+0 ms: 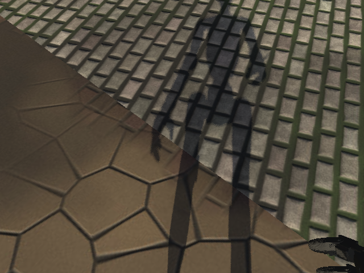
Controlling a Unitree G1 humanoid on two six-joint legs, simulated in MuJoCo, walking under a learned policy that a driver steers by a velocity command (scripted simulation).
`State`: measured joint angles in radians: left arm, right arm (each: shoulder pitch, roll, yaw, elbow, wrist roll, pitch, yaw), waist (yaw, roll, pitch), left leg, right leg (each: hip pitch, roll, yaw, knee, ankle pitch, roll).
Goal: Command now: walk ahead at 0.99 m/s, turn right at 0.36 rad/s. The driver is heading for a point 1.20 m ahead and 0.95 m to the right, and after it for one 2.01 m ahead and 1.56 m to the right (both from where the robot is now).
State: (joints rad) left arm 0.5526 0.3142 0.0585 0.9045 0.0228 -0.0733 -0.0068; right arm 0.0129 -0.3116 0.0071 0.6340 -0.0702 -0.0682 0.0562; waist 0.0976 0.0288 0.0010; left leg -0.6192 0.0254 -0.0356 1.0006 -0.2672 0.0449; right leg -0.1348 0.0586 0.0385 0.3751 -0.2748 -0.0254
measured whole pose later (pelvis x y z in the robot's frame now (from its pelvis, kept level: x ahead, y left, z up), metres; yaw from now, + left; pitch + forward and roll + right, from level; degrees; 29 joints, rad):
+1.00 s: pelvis +0.89 -0.22 -0.03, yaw -52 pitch +2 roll +0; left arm 0.44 0.38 0.10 0.82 0.00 -0.05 -0.01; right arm 0.02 -0.29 0.02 0.57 -0.04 -0.08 -0.01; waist 0.10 -0.02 0.03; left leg -0.52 0.04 -0.06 0.58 -0.10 -0.05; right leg 0.00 0.17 0.29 0.72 -0.51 -0.13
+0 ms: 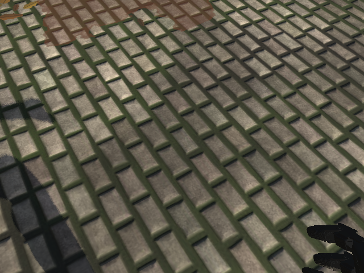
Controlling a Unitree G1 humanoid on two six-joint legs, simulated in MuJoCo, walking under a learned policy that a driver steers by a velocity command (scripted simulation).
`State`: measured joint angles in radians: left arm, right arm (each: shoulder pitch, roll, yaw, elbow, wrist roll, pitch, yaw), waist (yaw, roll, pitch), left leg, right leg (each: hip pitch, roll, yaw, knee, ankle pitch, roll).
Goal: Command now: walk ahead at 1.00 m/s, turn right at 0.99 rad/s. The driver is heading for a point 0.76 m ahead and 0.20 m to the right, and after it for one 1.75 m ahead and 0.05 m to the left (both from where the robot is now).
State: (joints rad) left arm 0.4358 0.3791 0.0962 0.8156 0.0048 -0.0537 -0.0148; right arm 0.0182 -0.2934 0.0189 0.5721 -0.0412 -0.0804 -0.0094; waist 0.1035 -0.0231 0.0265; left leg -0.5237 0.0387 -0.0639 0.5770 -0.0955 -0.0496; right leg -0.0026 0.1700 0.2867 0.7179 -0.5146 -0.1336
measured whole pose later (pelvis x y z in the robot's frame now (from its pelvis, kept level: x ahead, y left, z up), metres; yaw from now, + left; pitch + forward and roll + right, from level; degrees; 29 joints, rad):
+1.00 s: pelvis +0.85 -0.25 +0.02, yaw -40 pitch +0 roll +2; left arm 0.32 0.31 0.03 0.84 0.02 -0.07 -0.01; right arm 0.26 -0.30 -0.05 0.76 -0.04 -0.06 0.01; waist 0.00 -0.02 0.03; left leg -0.35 -0.04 0.08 0.56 -0.21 0.05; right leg -0.30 0.08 0.08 1.31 -0.30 -0.12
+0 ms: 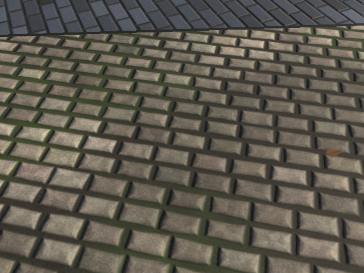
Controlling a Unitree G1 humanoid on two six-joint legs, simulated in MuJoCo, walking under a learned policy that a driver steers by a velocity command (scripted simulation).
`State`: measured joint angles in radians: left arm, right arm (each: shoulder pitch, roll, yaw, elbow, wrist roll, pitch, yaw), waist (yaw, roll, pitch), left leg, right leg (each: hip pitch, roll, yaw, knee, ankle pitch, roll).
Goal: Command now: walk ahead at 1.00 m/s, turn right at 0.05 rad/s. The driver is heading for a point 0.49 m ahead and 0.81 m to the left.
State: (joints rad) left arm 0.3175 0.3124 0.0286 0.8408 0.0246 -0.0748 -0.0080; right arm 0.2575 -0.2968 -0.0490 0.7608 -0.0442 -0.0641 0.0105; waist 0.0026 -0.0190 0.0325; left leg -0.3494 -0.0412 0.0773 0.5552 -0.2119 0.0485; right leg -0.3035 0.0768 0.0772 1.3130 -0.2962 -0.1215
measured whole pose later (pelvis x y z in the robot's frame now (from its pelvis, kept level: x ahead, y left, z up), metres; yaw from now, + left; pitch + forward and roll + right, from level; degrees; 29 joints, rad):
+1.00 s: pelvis +0.89 +0.19 +0.01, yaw +46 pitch +1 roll +1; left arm 0.03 0.24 -0.02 0.59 0.05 -0.06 -0.01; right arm 0.46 -0.32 -0.07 0.83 -0.01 -0.04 0.01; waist -0.08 0.01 0.04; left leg -0.06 -0.22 -0.13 0.38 -0.30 0.17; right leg -0.72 -0.15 0.10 0.88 -0.16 0.07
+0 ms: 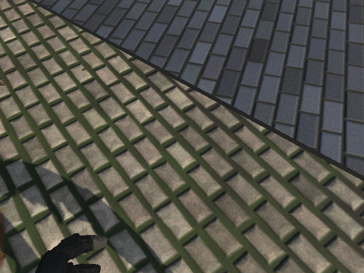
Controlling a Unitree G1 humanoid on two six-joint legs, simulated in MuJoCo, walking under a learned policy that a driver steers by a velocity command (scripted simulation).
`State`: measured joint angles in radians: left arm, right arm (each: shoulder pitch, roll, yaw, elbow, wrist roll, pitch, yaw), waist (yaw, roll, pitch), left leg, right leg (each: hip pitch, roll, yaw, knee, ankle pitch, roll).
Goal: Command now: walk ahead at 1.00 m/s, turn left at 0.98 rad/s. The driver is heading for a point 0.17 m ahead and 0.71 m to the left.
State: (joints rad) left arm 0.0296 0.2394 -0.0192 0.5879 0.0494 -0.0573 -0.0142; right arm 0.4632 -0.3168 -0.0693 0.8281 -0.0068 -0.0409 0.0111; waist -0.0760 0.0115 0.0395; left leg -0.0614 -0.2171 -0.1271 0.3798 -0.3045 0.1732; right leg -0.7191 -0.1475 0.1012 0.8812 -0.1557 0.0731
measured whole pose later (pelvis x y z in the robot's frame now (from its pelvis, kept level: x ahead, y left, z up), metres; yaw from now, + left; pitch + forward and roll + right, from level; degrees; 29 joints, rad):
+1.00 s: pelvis +0.83 +0.23 -0.02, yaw +58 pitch +2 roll +0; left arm -0.02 0.28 -0.02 0.55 0.03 -0.06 0.00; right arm 0.47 -0.36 -0.08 0.82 0.00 -0.06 0.01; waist -0.13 0.00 0.03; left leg 0.08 -0.18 -0.30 0.50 -0.50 0.15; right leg -0.54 -0.05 0.08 0.53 -0.10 0.03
